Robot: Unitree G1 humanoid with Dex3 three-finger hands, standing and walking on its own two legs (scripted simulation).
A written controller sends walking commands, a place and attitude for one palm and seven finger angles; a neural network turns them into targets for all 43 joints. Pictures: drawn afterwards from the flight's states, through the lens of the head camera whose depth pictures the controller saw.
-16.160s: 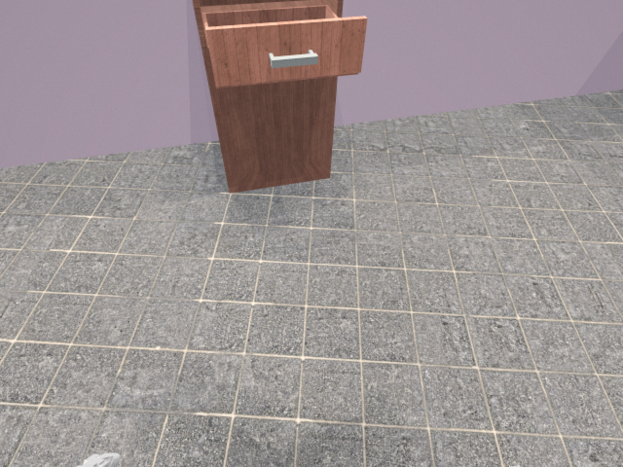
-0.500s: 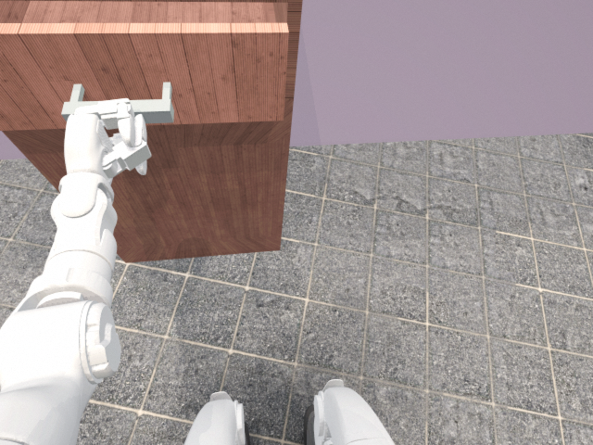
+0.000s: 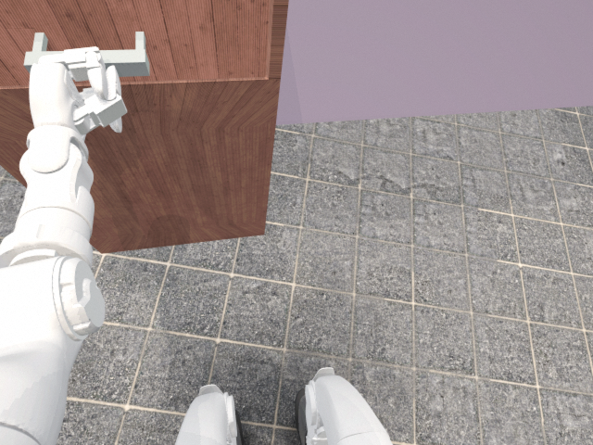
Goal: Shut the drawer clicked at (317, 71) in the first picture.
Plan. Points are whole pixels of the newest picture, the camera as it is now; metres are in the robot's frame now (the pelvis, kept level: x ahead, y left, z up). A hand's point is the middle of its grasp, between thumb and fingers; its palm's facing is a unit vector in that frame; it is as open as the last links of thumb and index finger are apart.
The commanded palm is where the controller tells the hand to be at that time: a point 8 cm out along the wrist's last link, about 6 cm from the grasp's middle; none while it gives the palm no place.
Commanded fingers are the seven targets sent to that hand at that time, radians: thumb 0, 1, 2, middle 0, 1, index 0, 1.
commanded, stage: push the drawer shut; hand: left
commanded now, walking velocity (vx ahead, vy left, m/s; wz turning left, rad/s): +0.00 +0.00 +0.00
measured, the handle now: (91, 52) +0.62 +0.20 +0.08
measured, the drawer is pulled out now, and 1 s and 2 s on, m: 0.00 0.00 0.00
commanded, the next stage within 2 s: pull the fist back off the drawer in 0.30 s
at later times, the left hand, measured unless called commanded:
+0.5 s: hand (103, 93) +0.55 +0.18 +0.07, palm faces +0.05 -1.00 -0.05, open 3.0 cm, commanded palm +0.57 +0.21 +0.08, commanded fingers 0.00 0.90 0.90 -1.40 -1.60 -1.40 -1.60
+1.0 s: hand (116, 98) +0.54 +0.16 +0.07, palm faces +0.06 -1.00 -0.02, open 2.9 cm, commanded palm +0.51 +0.20 +0.08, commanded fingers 0.00 0.90 0.90 -1.40 -1.60 -1.40 -1.60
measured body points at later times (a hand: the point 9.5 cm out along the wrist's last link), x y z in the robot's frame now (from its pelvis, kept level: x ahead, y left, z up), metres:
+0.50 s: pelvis -0.02 +0.00 -0.01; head +0.14 +0.04 +0.41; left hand +0.54 +0.23 +0.08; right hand -0.05 -0.26 -0.10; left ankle +0.02 +0.09 -0.66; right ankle +0.03 -0.12 -0.66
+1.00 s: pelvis +0.00 +0.01 +0.00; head +0.14 +0.03 +0.43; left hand +0.53 +0.22 +0.08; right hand -0.04 -0.25 -0.10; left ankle +0.02 +0.09 -0.66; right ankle +0.03 -0.12 -0.66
